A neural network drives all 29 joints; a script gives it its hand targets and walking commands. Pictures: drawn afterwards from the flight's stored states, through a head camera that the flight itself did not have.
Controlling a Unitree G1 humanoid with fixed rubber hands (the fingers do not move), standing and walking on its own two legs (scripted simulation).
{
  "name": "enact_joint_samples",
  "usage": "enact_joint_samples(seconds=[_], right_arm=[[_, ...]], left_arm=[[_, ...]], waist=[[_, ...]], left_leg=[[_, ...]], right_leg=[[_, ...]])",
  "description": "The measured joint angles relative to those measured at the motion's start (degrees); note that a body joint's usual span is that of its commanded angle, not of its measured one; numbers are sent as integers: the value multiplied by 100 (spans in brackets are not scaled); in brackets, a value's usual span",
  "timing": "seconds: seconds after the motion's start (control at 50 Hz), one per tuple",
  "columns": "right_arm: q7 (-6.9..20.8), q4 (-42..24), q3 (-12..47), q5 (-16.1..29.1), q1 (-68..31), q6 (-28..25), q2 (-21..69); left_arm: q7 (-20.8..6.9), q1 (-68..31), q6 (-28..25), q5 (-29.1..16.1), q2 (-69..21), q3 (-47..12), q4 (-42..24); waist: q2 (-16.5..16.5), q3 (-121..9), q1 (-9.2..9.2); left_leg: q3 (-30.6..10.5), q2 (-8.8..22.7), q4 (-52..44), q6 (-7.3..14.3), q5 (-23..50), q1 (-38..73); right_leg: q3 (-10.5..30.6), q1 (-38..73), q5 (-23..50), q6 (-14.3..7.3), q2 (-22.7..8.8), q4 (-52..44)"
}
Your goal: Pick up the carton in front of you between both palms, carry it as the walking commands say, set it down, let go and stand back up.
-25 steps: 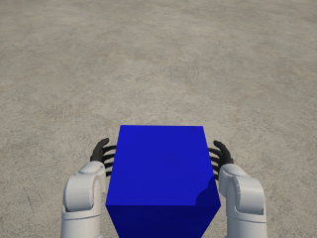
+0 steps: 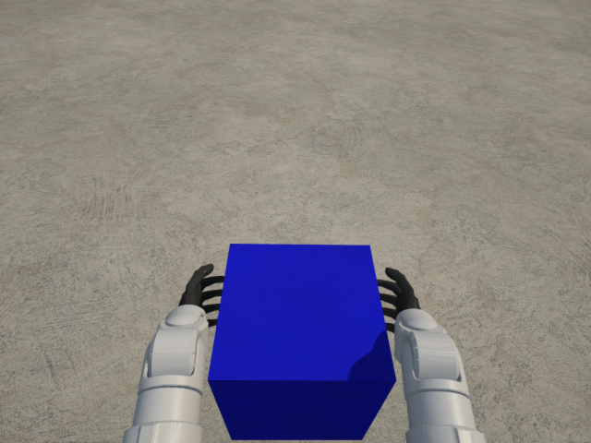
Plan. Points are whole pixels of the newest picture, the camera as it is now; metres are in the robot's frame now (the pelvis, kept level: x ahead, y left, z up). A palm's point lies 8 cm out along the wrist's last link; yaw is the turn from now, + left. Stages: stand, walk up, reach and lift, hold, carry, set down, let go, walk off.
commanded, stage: carry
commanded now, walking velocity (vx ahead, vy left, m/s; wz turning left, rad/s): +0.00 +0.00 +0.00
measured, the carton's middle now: (298, 345) +0.29 +0.00 -0.04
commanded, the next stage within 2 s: hold in 0.74 s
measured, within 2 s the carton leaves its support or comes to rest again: neither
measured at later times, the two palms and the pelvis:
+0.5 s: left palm (191, 327) +0.27 +0.15 +0.04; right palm (413, 331) +0.27 -0.15 +0.04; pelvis -0.02 +0.00 +0.00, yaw +0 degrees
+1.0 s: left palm (206, 336) +0.26 +0.12 +0.04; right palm (436, 354) +0.23 -0.17 +0.05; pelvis -0.04 +0.00 +0.01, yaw -5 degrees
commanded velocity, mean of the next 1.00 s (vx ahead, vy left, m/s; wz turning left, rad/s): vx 0.00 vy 0.00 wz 0.00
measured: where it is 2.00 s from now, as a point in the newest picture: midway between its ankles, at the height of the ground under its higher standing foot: outside the picture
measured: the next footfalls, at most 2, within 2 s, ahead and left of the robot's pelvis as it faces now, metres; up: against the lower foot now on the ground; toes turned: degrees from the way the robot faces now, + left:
none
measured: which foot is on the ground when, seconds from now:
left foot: down 0.00-1.00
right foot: down 0.00-1.00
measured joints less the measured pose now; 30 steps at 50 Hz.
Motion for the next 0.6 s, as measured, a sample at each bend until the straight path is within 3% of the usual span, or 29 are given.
enact_joint_samples(seconds=[0.14, 0.26, 0.6], right_arm=[[28, 260, -196, -77, -211, -422, 48], [2, -79, -65, 35, -80, -225, 19], [2, -119, -41, 47, -31, -101, 8]], left_arm=[[-15, -206, -407, 63, -48, 187, 240], [33, -68, -210, -51, -16, 25, -99], [42, -24, -77, -53, -6, -30, -139]], waist=[[13, 83, 1], [8, 76, 14], [3, 64, 12]], left_leg=[[-4, 12, -131, 17, 187, -63], [-4, 21, -164, 21, 253, -110], [-7, 54, -181, 14, 337, -157]], right_leg=[[-7, -128, 112, -25, 24, 10], [-7, -207, 144, -34, 34, 43], [-5, -302, 174, -69, 62, 120]])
